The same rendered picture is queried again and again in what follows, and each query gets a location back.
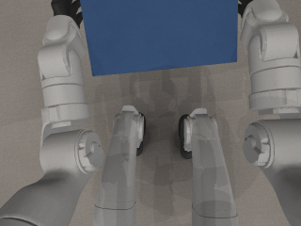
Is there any robot left thigh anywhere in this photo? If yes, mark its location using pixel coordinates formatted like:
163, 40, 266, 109
90, 110, 144, 226

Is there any robot right upper arm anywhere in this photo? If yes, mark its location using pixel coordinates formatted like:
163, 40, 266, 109
243, 119, 301, 226

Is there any robot left upper arm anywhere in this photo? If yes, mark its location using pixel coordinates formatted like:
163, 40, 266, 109
0, 129, 104, 226

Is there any robot left hand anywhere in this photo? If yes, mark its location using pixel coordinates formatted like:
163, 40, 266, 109
51, 0, 83, 29

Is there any left robot foot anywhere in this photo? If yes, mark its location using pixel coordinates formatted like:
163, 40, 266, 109
136, 112, 146, 156

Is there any robot right hand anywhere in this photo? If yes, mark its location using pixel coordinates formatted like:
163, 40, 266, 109
238, 0, 253, 18

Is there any robot left forearm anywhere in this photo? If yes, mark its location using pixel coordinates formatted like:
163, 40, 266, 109
38, 15, 91, 150

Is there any robot right forearm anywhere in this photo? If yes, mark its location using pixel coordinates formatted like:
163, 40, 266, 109
240, 0, 301, 120

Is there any carton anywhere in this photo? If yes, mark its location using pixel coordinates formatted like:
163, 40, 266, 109
80, 0, 238, 76

